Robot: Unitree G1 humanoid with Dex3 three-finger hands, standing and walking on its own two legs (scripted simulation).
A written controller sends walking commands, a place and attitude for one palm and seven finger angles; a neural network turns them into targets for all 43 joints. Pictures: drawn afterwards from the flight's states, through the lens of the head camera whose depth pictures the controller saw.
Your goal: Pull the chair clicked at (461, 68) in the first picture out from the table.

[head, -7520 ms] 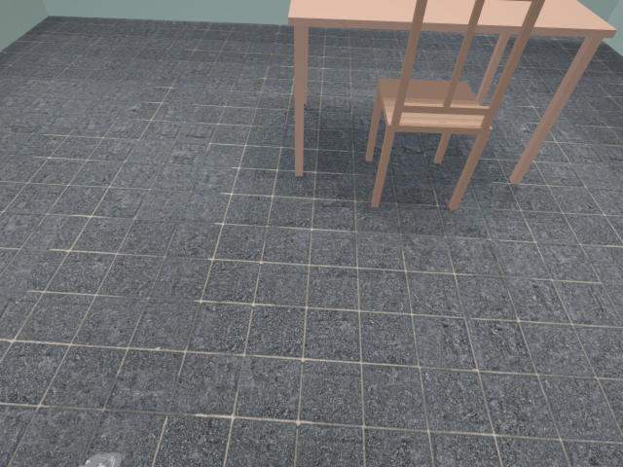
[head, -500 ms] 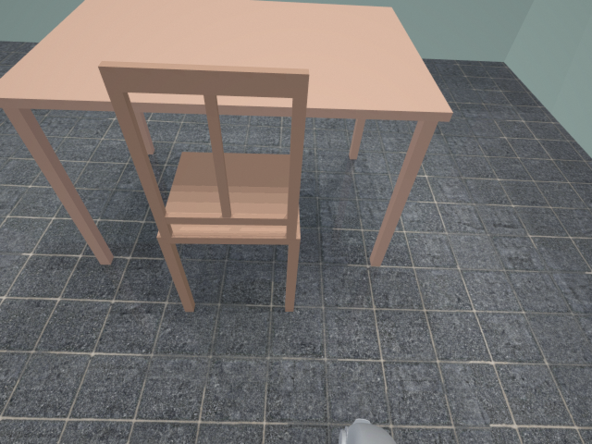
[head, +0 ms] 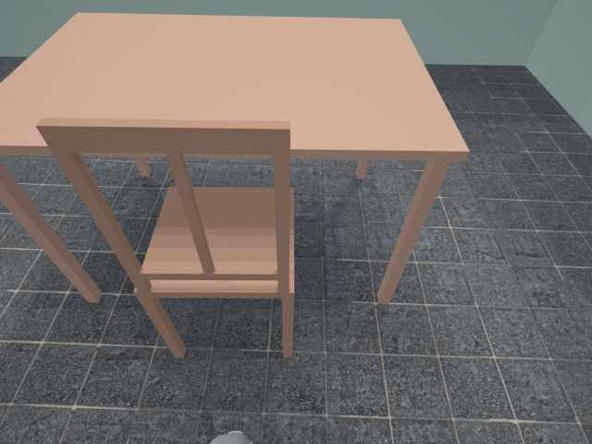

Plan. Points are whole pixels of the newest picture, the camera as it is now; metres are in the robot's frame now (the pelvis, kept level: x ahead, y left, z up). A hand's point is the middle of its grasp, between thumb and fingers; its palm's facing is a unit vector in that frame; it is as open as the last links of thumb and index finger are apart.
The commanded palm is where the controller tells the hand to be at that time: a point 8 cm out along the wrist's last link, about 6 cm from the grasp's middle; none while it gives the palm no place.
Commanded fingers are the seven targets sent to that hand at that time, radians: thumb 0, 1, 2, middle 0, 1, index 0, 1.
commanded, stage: come to a stop and stand still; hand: left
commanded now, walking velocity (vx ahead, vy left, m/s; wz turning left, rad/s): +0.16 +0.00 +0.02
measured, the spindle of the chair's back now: (194, 221) +0.52 +0.24 -0.07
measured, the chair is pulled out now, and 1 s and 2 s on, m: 0.00 0.00 0.00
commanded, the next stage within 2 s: look again from close up in 1.16 s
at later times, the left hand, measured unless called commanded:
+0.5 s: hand out of the picture +0.11 +0.19 -0.18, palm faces +0.03 -0.96 -0.27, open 7.4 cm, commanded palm none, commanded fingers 0.00 0.90 0.90 -0.20 -0.30 -0.20 -0.30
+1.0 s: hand out of the picture +0.07 +0.20 -0.18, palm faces +0.06 -0.98 -0.21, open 7.4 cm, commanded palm none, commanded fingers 0.00 0.90 0.90 -0.20 -0.30 -0.20 -0.30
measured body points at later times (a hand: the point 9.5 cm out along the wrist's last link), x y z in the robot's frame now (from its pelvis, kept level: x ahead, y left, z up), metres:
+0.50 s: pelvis +0.07 -0.01 -0.01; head +0.11 -0.03 +0.44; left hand +0.11 +0.24 -0.16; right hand +0.15 -0.25 -0.17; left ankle +0.09 +0.12 -0.74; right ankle +0.07 -0.12 -0.75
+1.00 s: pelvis +0.04 +0.01 +0.00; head +0.04 +0.02 +0.45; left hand +0.07 +0.25 -0.16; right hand +0.06 -0.22 -0.15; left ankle +0.01 +0.13 -0.74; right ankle +0.07 -0.12 -0.74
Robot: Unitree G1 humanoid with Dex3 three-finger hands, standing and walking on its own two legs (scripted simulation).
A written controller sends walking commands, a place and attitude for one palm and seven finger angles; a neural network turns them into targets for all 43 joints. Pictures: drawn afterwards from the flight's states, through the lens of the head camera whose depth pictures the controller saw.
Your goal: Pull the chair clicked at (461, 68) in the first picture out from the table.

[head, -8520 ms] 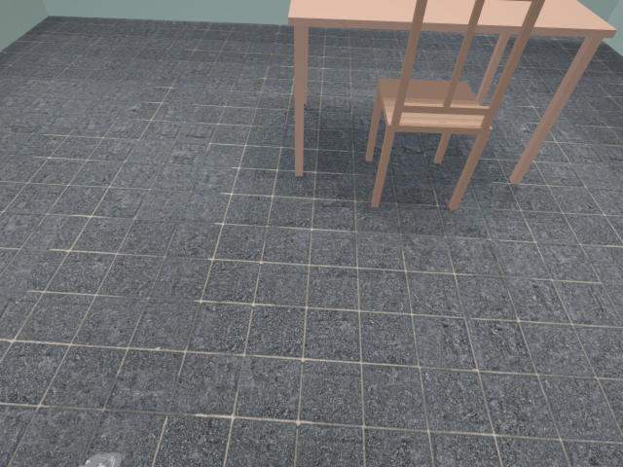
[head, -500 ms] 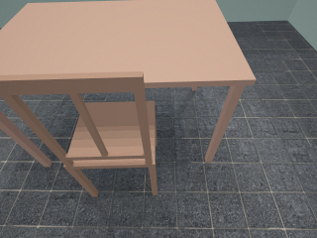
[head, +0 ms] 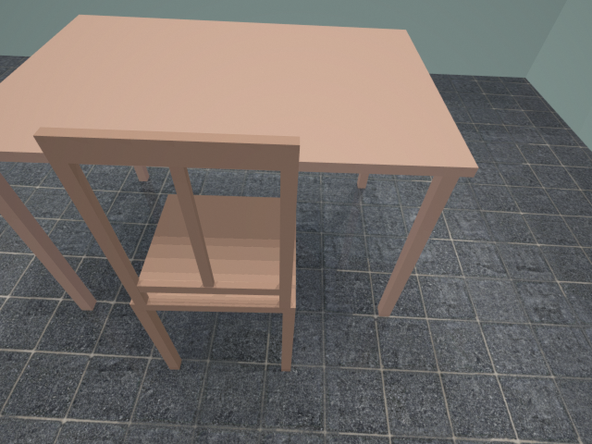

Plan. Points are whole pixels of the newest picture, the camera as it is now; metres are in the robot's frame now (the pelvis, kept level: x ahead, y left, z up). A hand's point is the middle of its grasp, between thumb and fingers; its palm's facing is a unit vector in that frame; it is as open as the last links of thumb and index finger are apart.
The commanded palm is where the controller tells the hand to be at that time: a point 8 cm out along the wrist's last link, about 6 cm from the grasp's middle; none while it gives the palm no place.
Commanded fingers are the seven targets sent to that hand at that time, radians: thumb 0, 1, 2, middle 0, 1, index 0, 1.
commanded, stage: come to a stop and stand still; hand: left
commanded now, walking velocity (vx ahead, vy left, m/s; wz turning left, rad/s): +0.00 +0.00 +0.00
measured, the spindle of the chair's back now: (196, 235) +0.48 +0.24 -0.07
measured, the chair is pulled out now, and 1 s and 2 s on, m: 0.00 0.00 0.00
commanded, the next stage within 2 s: look again from close up in 0.16 s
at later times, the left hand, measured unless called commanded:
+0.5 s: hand out of the picture -0.01 +0.17 -0.18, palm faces +0.03 -0.98 -0.18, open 7.4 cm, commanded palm none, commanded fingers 0.00 0.90 0.90 -0.20 -0.30 -0.20 -0.30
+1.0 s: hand out of the picture -0.02 +0.17 -0.18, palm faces +0.03 -0.98 -0.18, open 7.4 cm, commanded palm none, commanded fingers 0.00 0.90 0.90 -0.20 -0.30 -0.20 -0.30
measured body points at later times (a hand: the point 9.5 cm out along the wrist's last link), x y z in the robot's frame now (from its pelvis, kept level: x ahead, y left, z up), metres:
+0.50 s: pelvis +0.00 +0.00 +0.00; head -0.01 +0.00 +0.45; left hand -0.01 +0.22 -0.16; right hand +0.01 -0.22 -0.17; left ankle -0.02 +0.12 -0.74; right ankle +0.04 -0.13 -0.74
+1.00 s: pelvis -0.01 +0.01 +0.00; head -0.02 +0.01 +0.45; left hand -0.02 +0.22 -0.16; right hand -0.04 -0.20 -0.16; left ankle -0.02 +0.12 -0.74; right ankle +0.04 -0.13 -0.74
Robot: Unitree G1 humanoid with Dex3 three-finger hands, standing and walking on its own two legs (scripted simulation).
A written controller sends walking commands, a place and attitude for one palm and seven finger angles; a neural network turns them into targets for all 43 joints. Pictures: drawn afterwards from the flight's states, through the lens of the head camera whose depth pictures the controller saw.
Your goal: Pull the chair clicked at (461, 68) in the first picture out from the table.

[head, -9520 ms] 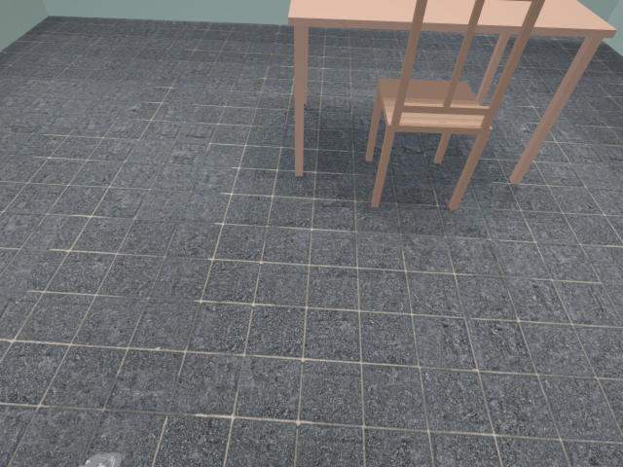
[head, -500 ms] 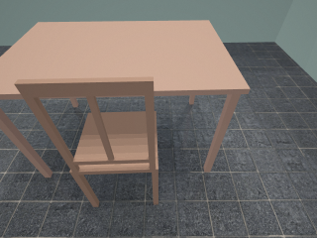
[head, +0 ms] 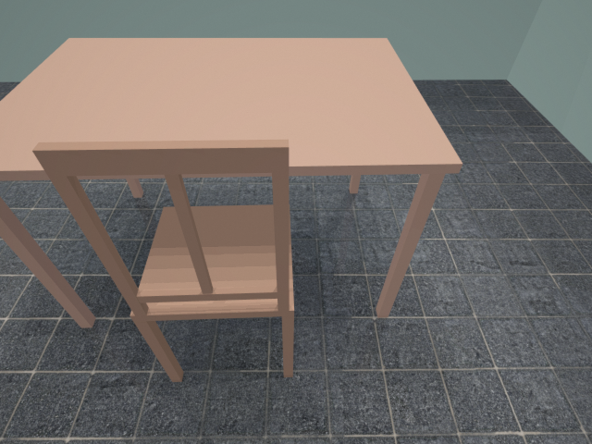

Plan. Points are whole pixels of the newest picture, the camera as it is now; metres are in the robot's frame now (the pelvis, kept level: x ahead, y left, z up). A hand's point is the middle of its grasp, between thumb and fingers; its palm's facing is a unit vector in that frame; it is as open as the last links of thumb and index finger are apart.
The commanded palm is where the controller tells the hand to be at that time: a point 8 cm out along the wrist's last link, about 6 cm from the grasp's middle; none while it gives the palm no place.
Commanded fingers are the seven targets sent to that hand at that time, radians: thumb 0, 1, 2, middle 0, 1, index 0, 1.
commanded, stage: look again from close up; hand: left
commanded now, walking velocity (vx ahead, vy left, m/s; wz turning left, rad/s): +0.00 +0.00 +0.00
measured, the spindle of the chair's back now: (193, 241) +0.49 +0.24 -0.07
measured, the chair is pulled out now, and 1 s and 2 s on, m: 0.00 0.00 0.00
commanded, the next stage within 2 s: none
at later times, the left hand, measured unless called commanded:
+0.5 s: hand out of the picture -0.03 +0.15 -0.18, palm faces +0.07 -0.99 -0.15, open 7.4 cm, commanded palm none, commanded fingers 0.00 0.90 0.90 -0.20 -0.30 -0.20 -0.30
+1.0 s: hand out of the picture -0.01 +0.15 -0.18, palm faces +0.06 -0.99 -0.14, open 7.4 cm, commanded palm none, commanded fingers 0.00 0.90 0.90 -0.20 -0.30 -0.20 -0.30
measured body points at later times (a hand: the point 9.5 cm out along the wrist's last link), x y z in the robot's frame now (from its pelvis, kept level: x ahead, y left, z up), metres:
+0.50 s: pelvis +0.00 +0.00 +0.00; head -0.01 +0.00 +0.45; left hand -0.03 +0.20 -0.16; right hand -0.03 -0.20 -0.16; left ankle -0.01 +0.11 -0.74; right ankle +0.06 -0.14 -0.74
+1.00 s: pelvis +0.01 +0.00 +0.00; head +0.01 +0.01 +0.45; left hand -0.02 +0.20 -0.16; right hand -0.02 -0.20 -0.16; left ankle -0.01 +0.11 -0.74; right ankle +0.06 -0.14 -0.74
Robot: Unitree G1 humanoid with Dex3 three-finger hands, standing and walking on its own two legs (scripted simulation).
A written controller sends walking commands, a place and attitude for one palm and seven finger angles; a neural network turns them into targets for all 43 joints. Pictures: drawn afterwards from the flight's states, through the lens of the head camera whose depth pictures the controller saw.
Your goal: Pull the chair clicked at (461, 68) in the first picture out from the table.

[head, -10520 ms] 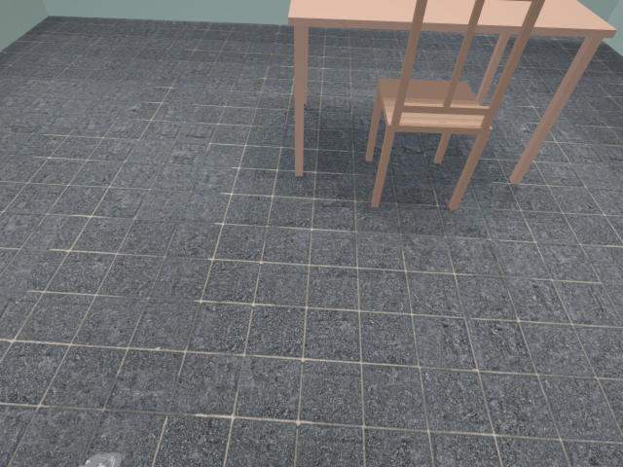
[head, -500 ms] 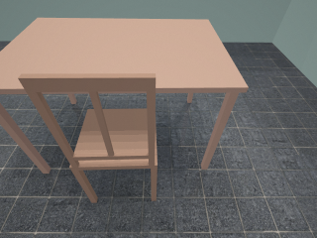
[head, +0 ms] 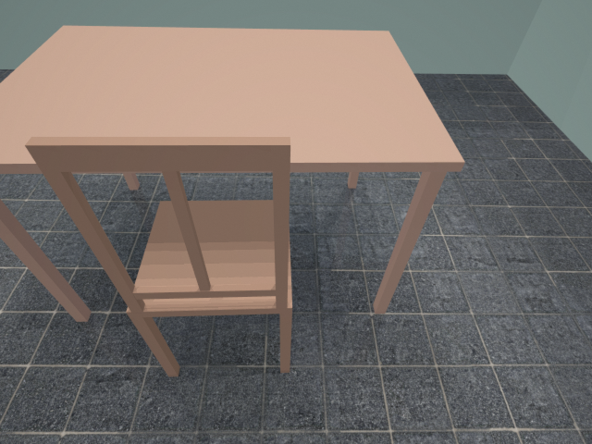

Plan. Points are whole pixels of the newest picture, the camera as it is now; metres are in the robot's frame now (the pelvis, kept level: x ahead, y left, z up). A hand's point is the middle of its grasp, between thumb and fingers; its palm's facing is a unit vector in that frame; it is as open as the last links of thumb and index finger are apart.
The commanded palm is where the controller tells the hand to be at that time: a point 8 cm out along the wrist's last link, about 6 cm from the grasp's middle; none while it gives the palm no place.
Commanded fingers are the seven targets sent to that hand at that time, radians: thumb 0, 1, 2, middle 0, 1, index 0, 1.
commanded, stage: look again from close up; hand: left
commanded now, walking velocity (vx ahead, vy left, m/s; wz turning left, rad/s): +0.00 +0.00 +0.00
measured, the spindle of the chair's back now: (190, 239) +0.48 +0.24 -0.07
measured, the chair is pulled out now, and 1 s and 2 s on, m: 0.00 0.00 0.00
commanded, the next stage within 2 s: raise the hand toward the chair's back in 1.10 s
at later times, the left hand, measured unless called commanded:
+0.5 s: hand out of the picture -0.01 +0.15 -0.18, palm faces +0.07 -0.99 -0.14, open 7.4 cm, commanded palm none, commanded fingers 0.00 0.90 0.90 -0.20 -0.30 -0.20 -0.30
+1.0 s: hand out of the picture +0.00 +0.14 -0.18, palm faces +0.07 -0.99 -0.14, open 7.4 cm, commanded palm none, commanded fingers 0.00 0.90 0.90 -0.20 -0.30 -0.20 -0.30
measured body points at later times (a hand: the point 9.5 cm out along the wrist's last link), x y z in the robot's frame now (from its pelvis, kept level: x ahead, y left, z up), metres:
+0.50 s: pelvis +0.01 +0.00 +0.00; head +0.01 +0.00 +0.45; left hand -0.01 +0.20 -0.16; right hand +0.00 -0.20 -0.16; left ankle -0.02 +0.11 -0.74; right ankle +0.05 -0.14 -0.74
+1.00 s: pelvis +0.02 -0.01 +0.00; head +0.03 +0.00 +0.45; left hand -0.01 +0.19 -0.16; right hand -0.01 -0.20 -0.16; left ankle -0.02 +0.11 -0.74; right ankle +0.05 -0.14 -0.74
